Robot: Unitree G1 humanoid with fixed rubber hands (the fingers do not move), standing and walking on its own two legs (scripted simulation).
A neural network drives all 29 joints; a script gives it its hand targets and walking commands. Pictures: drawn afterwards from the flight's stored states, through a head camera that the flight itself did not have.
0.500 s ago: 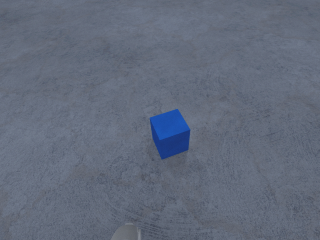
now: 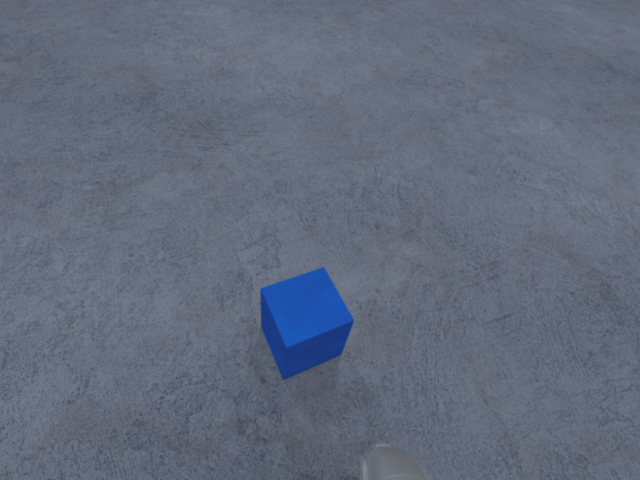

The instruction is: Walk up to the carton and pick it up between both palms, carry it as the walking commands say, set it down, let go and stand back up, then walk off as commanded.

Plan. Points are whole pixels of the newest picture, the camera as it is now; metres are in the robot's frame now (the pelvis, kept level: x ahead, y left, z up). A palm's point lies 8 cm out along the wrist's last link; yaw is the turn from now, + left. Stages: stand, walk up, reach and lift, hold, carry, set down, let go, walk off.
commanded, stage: walk up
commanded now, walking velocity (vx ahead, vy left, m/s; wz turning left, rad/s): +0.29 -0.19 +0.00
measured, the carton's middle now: (303, 323) +0.64 -0.04 -0.66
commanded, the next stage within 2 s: none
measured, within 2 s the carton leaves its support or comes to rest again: neither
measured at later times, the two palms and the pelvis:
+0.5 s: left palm out of the picture +0.11 +0.16 -0.12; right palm (519, 451) +0.18 -0.32 -0.16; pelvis +0.14 -0.08 +0.00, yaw +0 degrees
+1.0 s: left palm out of the picture +0.15 +0.19 -0.16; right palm (482, 441) +0.19 -0.26 -0.14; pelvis +0.17 -0.03 -0.01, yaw -1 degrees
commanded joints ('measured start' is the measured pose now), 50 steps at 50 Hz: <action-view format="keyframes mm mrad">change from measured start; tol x16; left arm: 1 52 -34 -13 -27 2 15 -17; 8 -84 -25 -20 -78 -11 1 -16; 14 270 243 47 20 -22 -59 32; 17 88 65 -2 -16 -11 -68 30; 35 269 -98 -90 91 -41 -12 60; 50 176 -26 -76 161 -16 -12 67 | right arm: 1 72 -130 -23 -27 -1 -5 -12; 50 -130 -67 15 13 27 58 -20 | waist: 1 28 238 0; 10 31 260 9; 13 107 -299 -136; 17 55 -75 -16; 30 44 -179 -86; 36 78 224 -42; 50 49 48 -4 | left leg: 1 21 211 -93 -119 602 73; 9 -17 224 -90 -137 127 69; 13 -374 -33 33 546 -456 -34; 15 -398 11 -92 755 -327 -15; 23 -307 -2 -80 615 -41 -40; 32 29 -73 -43 47 93 -3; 35 73 207 -296 -115 316 55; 38 -138 80 -255 -216 -145 26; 50 -19 19 -191 -159 30 44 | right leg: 1 -8 -9 -19 -93 61 13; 8 179 11 -57 -443 35 7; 11 524 38 -90 -595 50 -1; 13 659 -400 415 -791 9 -109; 15 497 -380 443 -842 -73 -166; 26 398 -105 -51 -697 916 -117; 30 414 -161 20 -673 675 -171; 35 249 -15 -12 -623 -151 -14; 50 392 -37 -11 -727 23 -5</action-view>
